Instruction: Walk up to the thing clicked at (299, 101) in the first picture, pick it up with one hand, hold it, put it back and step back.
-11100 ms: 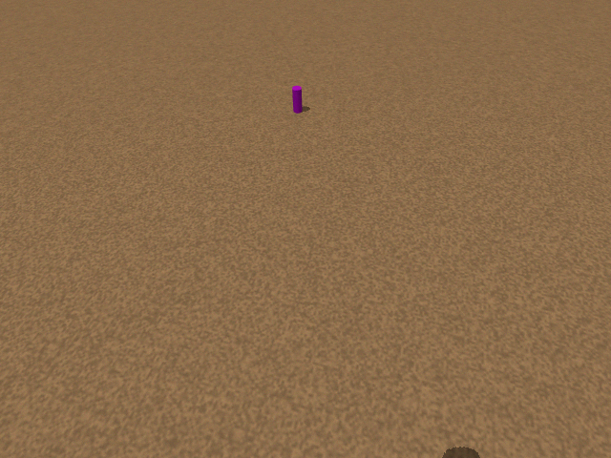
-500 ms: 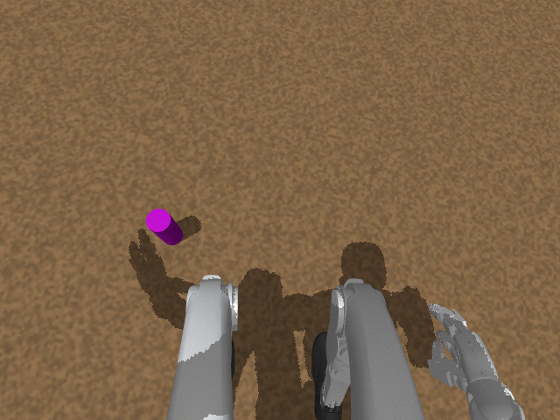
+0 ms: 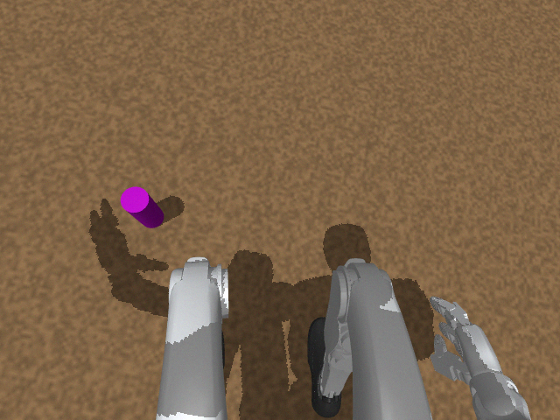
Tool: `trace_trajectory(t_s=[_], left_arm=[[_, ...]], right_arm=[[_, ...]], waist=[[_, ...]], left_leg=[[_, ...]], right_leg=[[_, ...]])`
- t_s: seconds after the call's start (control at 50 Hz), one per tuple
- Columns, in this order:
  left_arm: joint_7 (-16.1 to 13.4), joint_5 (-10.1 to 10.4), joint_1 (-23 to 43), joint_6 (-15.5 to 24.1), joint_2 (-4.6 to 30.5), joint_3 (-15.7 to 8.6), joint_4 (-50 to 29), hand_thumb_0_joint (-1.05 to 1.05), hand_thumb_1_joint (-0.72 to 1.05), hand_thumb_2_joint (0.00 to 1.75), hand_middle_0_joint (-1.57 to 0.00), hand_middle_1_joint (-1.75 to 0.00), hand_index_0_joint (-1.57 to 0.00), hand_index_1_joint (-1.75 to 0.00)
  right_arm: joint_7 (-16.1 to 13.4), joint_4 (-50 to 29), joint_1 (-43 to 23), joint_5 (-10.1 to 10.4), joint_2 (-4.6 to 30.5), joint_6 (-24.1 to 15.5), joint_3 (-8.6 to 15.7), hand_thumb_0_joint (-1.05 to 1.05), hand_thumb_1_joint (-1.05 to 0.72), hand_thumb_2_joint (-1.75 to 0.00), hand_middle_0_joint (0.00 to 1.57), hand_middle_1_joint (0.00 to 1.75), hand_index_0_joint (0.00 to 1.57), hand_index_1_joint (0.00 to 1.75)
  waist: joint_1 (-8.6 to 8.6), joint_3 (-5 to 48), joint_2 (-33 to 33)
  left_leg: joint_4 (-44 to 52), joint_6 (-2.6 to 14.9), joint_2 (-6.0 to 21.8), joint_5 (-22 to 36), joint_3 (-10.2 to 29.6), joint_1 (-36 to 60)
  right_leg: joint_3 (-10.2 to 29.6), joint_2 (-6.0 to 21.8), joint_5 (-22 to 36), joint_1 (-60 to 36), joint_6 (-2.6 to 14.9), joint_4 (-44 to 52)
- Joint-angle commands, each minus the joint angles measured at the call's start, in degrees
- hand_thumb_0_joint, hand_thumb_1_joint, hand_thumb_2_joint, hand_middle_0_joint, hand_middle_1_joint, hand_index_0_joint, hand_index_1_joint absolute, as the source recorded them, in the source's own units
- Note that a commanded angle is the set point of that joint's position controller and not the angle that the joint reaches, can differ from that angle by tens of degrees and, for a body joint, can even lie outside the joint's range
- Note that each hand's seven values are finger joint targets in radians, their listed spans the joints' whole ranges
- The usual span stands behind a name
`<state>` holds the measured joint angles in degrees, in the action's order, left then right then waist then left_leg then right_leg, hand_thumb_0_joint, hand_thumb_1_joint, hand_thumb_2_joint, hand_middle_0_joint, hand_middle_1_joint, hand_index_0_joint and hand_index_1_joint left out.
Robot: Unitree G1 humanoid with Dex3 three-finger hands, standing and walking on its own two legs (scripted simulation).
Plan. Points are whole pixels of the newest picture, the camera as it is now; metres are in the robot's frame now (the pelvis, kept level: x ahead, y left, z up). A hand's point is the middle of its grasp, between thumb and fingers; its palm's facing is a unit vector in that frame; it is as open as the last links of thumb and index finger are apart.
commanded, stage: go down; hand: left
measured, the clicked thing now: (144, 209) +0.45 +0.29 -0.35
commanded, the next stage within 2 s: approach in 0.98 s
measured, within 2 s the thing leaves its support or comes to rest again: neither
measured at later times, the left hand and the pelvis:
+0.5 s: hand out of the picture +0.31 +0.46 -0.02, palm faces +0.35 -0.93 -0.11, open 17.4 cm; pelvis -0.01 +0.00 -0.03, yaw -1 degrees
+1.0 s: hand out of the picture +0.31 +0.47 -0.04, palm faces +0.36 -0.93 -0.09, open 17.4 cm; pelvis -0.01 +0.01 -0.05, yaw -1 degrees
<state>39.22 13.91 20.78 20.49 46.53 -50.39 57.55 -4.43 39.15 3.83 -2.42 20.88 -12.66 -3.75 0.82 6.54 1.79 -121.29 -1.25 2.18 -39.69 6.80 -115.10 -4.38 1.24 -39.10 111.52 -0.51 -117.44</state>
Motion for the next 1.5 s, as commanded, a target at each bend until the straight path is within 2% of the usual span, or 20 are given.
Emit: trace_trajectory(t_s=[0.0, 0.2, 0.28, 0.38, 0.6, 0.68, 0.78, 0.82, 0.88, 0.94, 1.1, 1.16, 1.26, 1.28, 1.3, 1.36, 1.4, 1.44, 1.46, 1.48], left_arm=[[1.1, 1.9, 7.7, 3.8, 26.4, -5.8, -9.5, 0.00, -0.55, 0.12, -0.03, -0.12, -0.04, -0.10], [2.0, 1.3, 8.7, 2.8, 29.4, -6.8, -9.7, 0.00, -0.54, 0.12, -0.03, -0.12, -0.05, -0.11], [2.1, 2.0, 8.4, 2.4, 27.6, -6.1, -8.3, 0.00, -0.55, 0.12, -0.02, -0.12, -0.04, -0.10], [2.3, 2.0, 8.7, 2.7, 28.5, -6.7, -7.9, 0.00, -0.55, 0.12, -0.02, -0.12, -0.04, -0.10], [2.6, 2.0, 11.6, 3.7, 31.1, -7.5, -8.7, 0.00, -0.53, 0.12, -0.02, -0.11, -0.04, -0.09], [2.8, 1.9, 10.7, 3.5, 31.3, -7.7, -9.3, 0.00, -0.54, 0.12, -0.02, -0.11, -0.04, -0.10], [2.8, 2.3, 10.7, 3.7, 30.3, -7.6, -8.5, 0.00, -0.54, 0.10, -0.02, -0.10, -0.04, -0.08], [2.7, 2.5, 11.4, 4.0, 31.9, -8.5, -9.3, 0.00, -0.54, 0.11, -0.02, -0.10, -0.04, -0.09], [3.1, 2.8, 9.3, 4.1, 29.5, -8.0, -6.6, 0.00, -0.55, 0.11, -0.02, -0.10, -0.04, -0.09], [3.4, 2.9, 11.7, 4.6, 30.6, -8.0, -6.6, 0.00, -0.54, 0.10, -0.02, -0.10, -0.04, -0.09], [4.3, 3.5, 11.1, 5.5, 31.8, -9.6, -4.2, 0.00, -0.58, 0.03, -0.06, -0.09, -0.07, -0.08], [5.0, 4.6, 13.0, 7.6, 27.9, -7.9, -0.7, 0.00, -0.58, 0.02, -0.07, -0.10, -0.08, -0.09], [4.7, 5.2, 15.1, 13.6, 26.5, -6.4, 6.1, 0.00, -0.58, 0.04, -0.06, -0.11, -0.08, -0.10], [4.7, 5.1, 17.1, 14.8, 25.3, -4.7, 6.4, 0.00, -0.59, 0.05, -0.06, -0.12, -0.08, -0.10], [4.1, 4.9, 15.7, 15.7, 25.5, -5.7, 8.0, 0.00, -0.60, 0.05, -0.07, -0.11, -0.08, -0.10], [3.1, 4.2, 17.8, 18.3, 24.2, -2.9, 8.7, 0.00, -0.57, 0.07, -0.06, -0.13, -0.08, -0.11], [1.8, 3.3, 18.5, 20.1, 25.6, -3.0, 7.5, 0.00, -0.59, 0.06, -0.06, -0.13, -0.08, -0.11], [0.0, 2.1, 17.7, 22.0, 29.2, -5.6, 6.3, 0.00, -0.59, 0.06, -0.06, -0.13, -0.08, -0.11], [-0.5, 1.8, 17.4, 22.9, 27.5, -3.9, 7.2, 0.00, -0.61, 0.07, -0.07, -0.13, -0.08, -0.12], [-1.4, 1.6, 18.6, 24.3, 30.0, -5.5, 4.7, 0.00, -0.61, 0.07, -0.07, -0.14, -0.09, -0.13]], right_arm=[[-1.3, -3.7, 5.7, 0.1, 12.6, -1.9, 4.5, 0.00, -0.88, -0.90, 0.20, 0.30, 0.20, 0.30], [-1.1, -4.1, 5.1, 0.0, 13.5, -1.5, 4.0, 0.00, -0.88, -0.90, 0.20, 0.30, 0.20, 0.30], [-1.0, -3.9, 4.9, 0.0, 13.1, -1.3, 3.8, 0.00, -0.88, -0.90, 0.20, 0.30, 0.20, 0.30], [-0.9, -3.9, 5.3, 0.0, 13.4, -1.3, 3.6, 0.00, -0.88, -0.90, 0.20, 0.30, 0.20, 0.30], [-0.3, -3.7, 5.8, -0.3, 13.9, -1.2, 3.5, 0.00, -0.88, -0.90, 0.20, 0.30, 0.20, 0.30], [-0.4, -3.7, 5.6, -0.2, 14.4, -0.8, 3.5, 0.00, -0.88, -0.90, 0.20, 0.30, 0.20, 0.30], [-0.2, -3.9, 5.1, 0.1, 14.5, -0.8, 3.6, 0.00, -0.89, -0.90, 0.20, 0.30, 0.20, 0.30], [-0.1, -3.7, 5.5, 0.0, 14.4, -0.7, 3.4, 0.00, -0.89, -0.90, 0.20, 0.30, 0.20, 0.30], [-0.1, -3.7, 5.5, -0.1, 14.5, -0.6, 3.3, 0.00, -0.89, -0.90, 0.20, 0.30, 0.20, 0.30], [0.0, -4.0, 4.9, 0.0, 14.4, -0.7, 3.1, 0.00, -0.89, -0.90, 0.20, 0.30, 0.20, 0.30], [0.3, -3.3, 5.3, -0.7, 14.8, -0.4, 2.2, 0.00, -0.90, -0.90, 0.20, 0.30, 0.20, 0.30], [0.5, -3.3, 4.2, -1.2, 14.7, -0.7, 1.5, 0.00, -0.90, -0.89, 0.20, 0.30, 0.20, 0.30], [0.9, -3.0, 2.0, -2.8, 15.1, -1.1, -0.3, 0.00, -0.89, -0.89, 0.20, 0.30, 0.20, 0.30], [1.1, -3.4, 1.4, -3.2, 15.1, -1.1, -0.8, 0.00, -0.89, -0.89, 0.20, 0.30, 0.20, 0.30], [1.2, -3.1, 1.6, -3.7, 15.5, -0.9, -1.0, 0.00, -0.89, -0.89, 0.20, 0.30, 0.20, 0.30], [1.6, -3.4, 0.4, -4.9, 16.2, -0.6, -2.1, 0.00, -0.89, -0.89, 0.20, 0.30, 0.20, 0.30], [2.0, -3.3, -0.5, -5.7, 16.6, 0.0, -2.8, 0.00, -0.89, -0.89, 0.20, 0.30, 0.20, 0.30], [2.4, -3.7, -0.9, -6.6, 17.2, 0.9, -3.3, 0.00, -0.89, -0.89, 0.20, 0.30, 0.20, 0.30], [2.7, -3.0, -1.1, -7.0, 17.0, 1.5, -3.9, 0.00, -0.89, -0.89, 0.20, 0.30, 0.20, 0.30], [2.9, -3.1, -1.6, -7.6, 17.2, 2.0, -4.5, 0.00, -0.89, -0.89, 0.20, 0.30, 0.20, 0.30]], waist=[[-2.42, 34.5, -11.2], [-3.66, 35.0, -14.6], [-3.06, 33.5, -12.9], [-2.79, 33.3, -12.8], [-2.70, 33.5, -13.1], [-2.99, 34.1, -15.5], [-2.60, 31.0, -15.3], [-2.71, 32.7, -14.6], [-2.22, 32.2, -14.1], [-1.93, 30.4, -12.7], [-1.75, 31.6, -12.8], [0.65, 27.6, -10.2], [2.17, 23.9, -7.9], [3.08, 23.9, -7.9], [2.48, 24.5, -8.3], [3.33, 25.1, -11.3], [2.41, 26.2, -14.1], [1.58, 27.6, -16.4], [1.91, 27.0, -16.7], [1.84, 27.0, -17.4]], left_leg=[[15.2, 2.38, -0.4, 11.3, -2.9, 24.4], [15.3, 1.98, -0.3, 7.0, -2.0, 24.1], [13.6, 2.23, -0.5, 7.5, -2.6, 21.9], [12.4, 2.23, -0.5, 10.0, -2.4, 22.0], [11.5, 2.31, -0.3, 6.5, -2.6, 20.1], [11.6, 1.94, -0.2, 8.2, -1.9, 22.4], [12.1, 2.05, -0.2, 4.4, -1.2, 21.1], [10.9, 2.09, -0.4, 6.7, -1.6, 20.6], [10.3, 2.01, -0.4, 8.6, -1.5, 21.5], [10.1, 2.31, -0.5, 5.5, -1.6, 18.7], [7.2, 2.15, -0.5, 10.1, -2.3, 18.5], [5.1, 2.40, -0.5, 8.4, -1.8, 15.0], [1.4, 2.44, 0.0, 5.4, -1.4, 11.3], [0.6, 2.43, 0.0, 4.6, -1.3, 10.9], [0.2, 2.09, 0.2, 6.1, -1.2, 12.1], [-1.1, 1.53, 0.5, 6.5, -0.7, 13.3], [-1.4, 0.90, 0.8, 7.4, -0.1, 15.6], [-2.1, 0.46, 1.1, 9.2, 0.2, 17.0], [-2.8, 0.43, 1.1, 9.0, 0.1, 17.0], [-3.6, 0.38, 1.1, 9.6, 0.1, 16.6]], right_leg=[[-0.6, -2.0, 8.6, -16.6, 2.68, 10.3], [-1.6, -2.0, 5.8, -12.7, 2.79, 7.3], [-1.5, -2.1, 6.0, -11.8, 2.74, 7.1], [-1.6, -2.1, 7.7, -11.4, 2.89, 6.0], [-1.8, -2.2, 5.0, -10.9, 2.66, 5.1], [-2.1, -2.0, 6.6, -8.8, 2.88, 3.5], [-2.5, -2.0, 4.2, -6.0, 2.76, 3.3], [-2.2, -2.0, 5.6, -7.5, 2.78, 3.1], [-2.5, -1.9, 6.7, -7.0, 2.78, 2.7], [-2.3, -2.1, 4.3, -6.4, 2.68, 3.1], [-2.4, -2.1, 7.4, -8.0, 2.64, 1.6], [-3.1, -2.5, 6.3, -6.2, 2.42, 0.8], [-4.0, -3.2, 4.1, -4.3, 2.26, -1.2], [-4.3, -3.3, 3.7, -4.3, 2.18, -1.5], [-4.6, -3.4, 4.9, -4.5, 2.22, -2.2], [-5.4, -3.5, 5.4, -3.5, 2.44, -4.1], [-5.9, -3.6, 5.9, -2.6, 2.59, -5.7], [-6.5, -3.7, 7.2, -3.5, 2.58, -7.3], [-6.5, -3.8, 6.9, -3.2, 2.51, -7.5], [-6.8, -3.9, 7.5, -3.9, 2.45, -8.1]])
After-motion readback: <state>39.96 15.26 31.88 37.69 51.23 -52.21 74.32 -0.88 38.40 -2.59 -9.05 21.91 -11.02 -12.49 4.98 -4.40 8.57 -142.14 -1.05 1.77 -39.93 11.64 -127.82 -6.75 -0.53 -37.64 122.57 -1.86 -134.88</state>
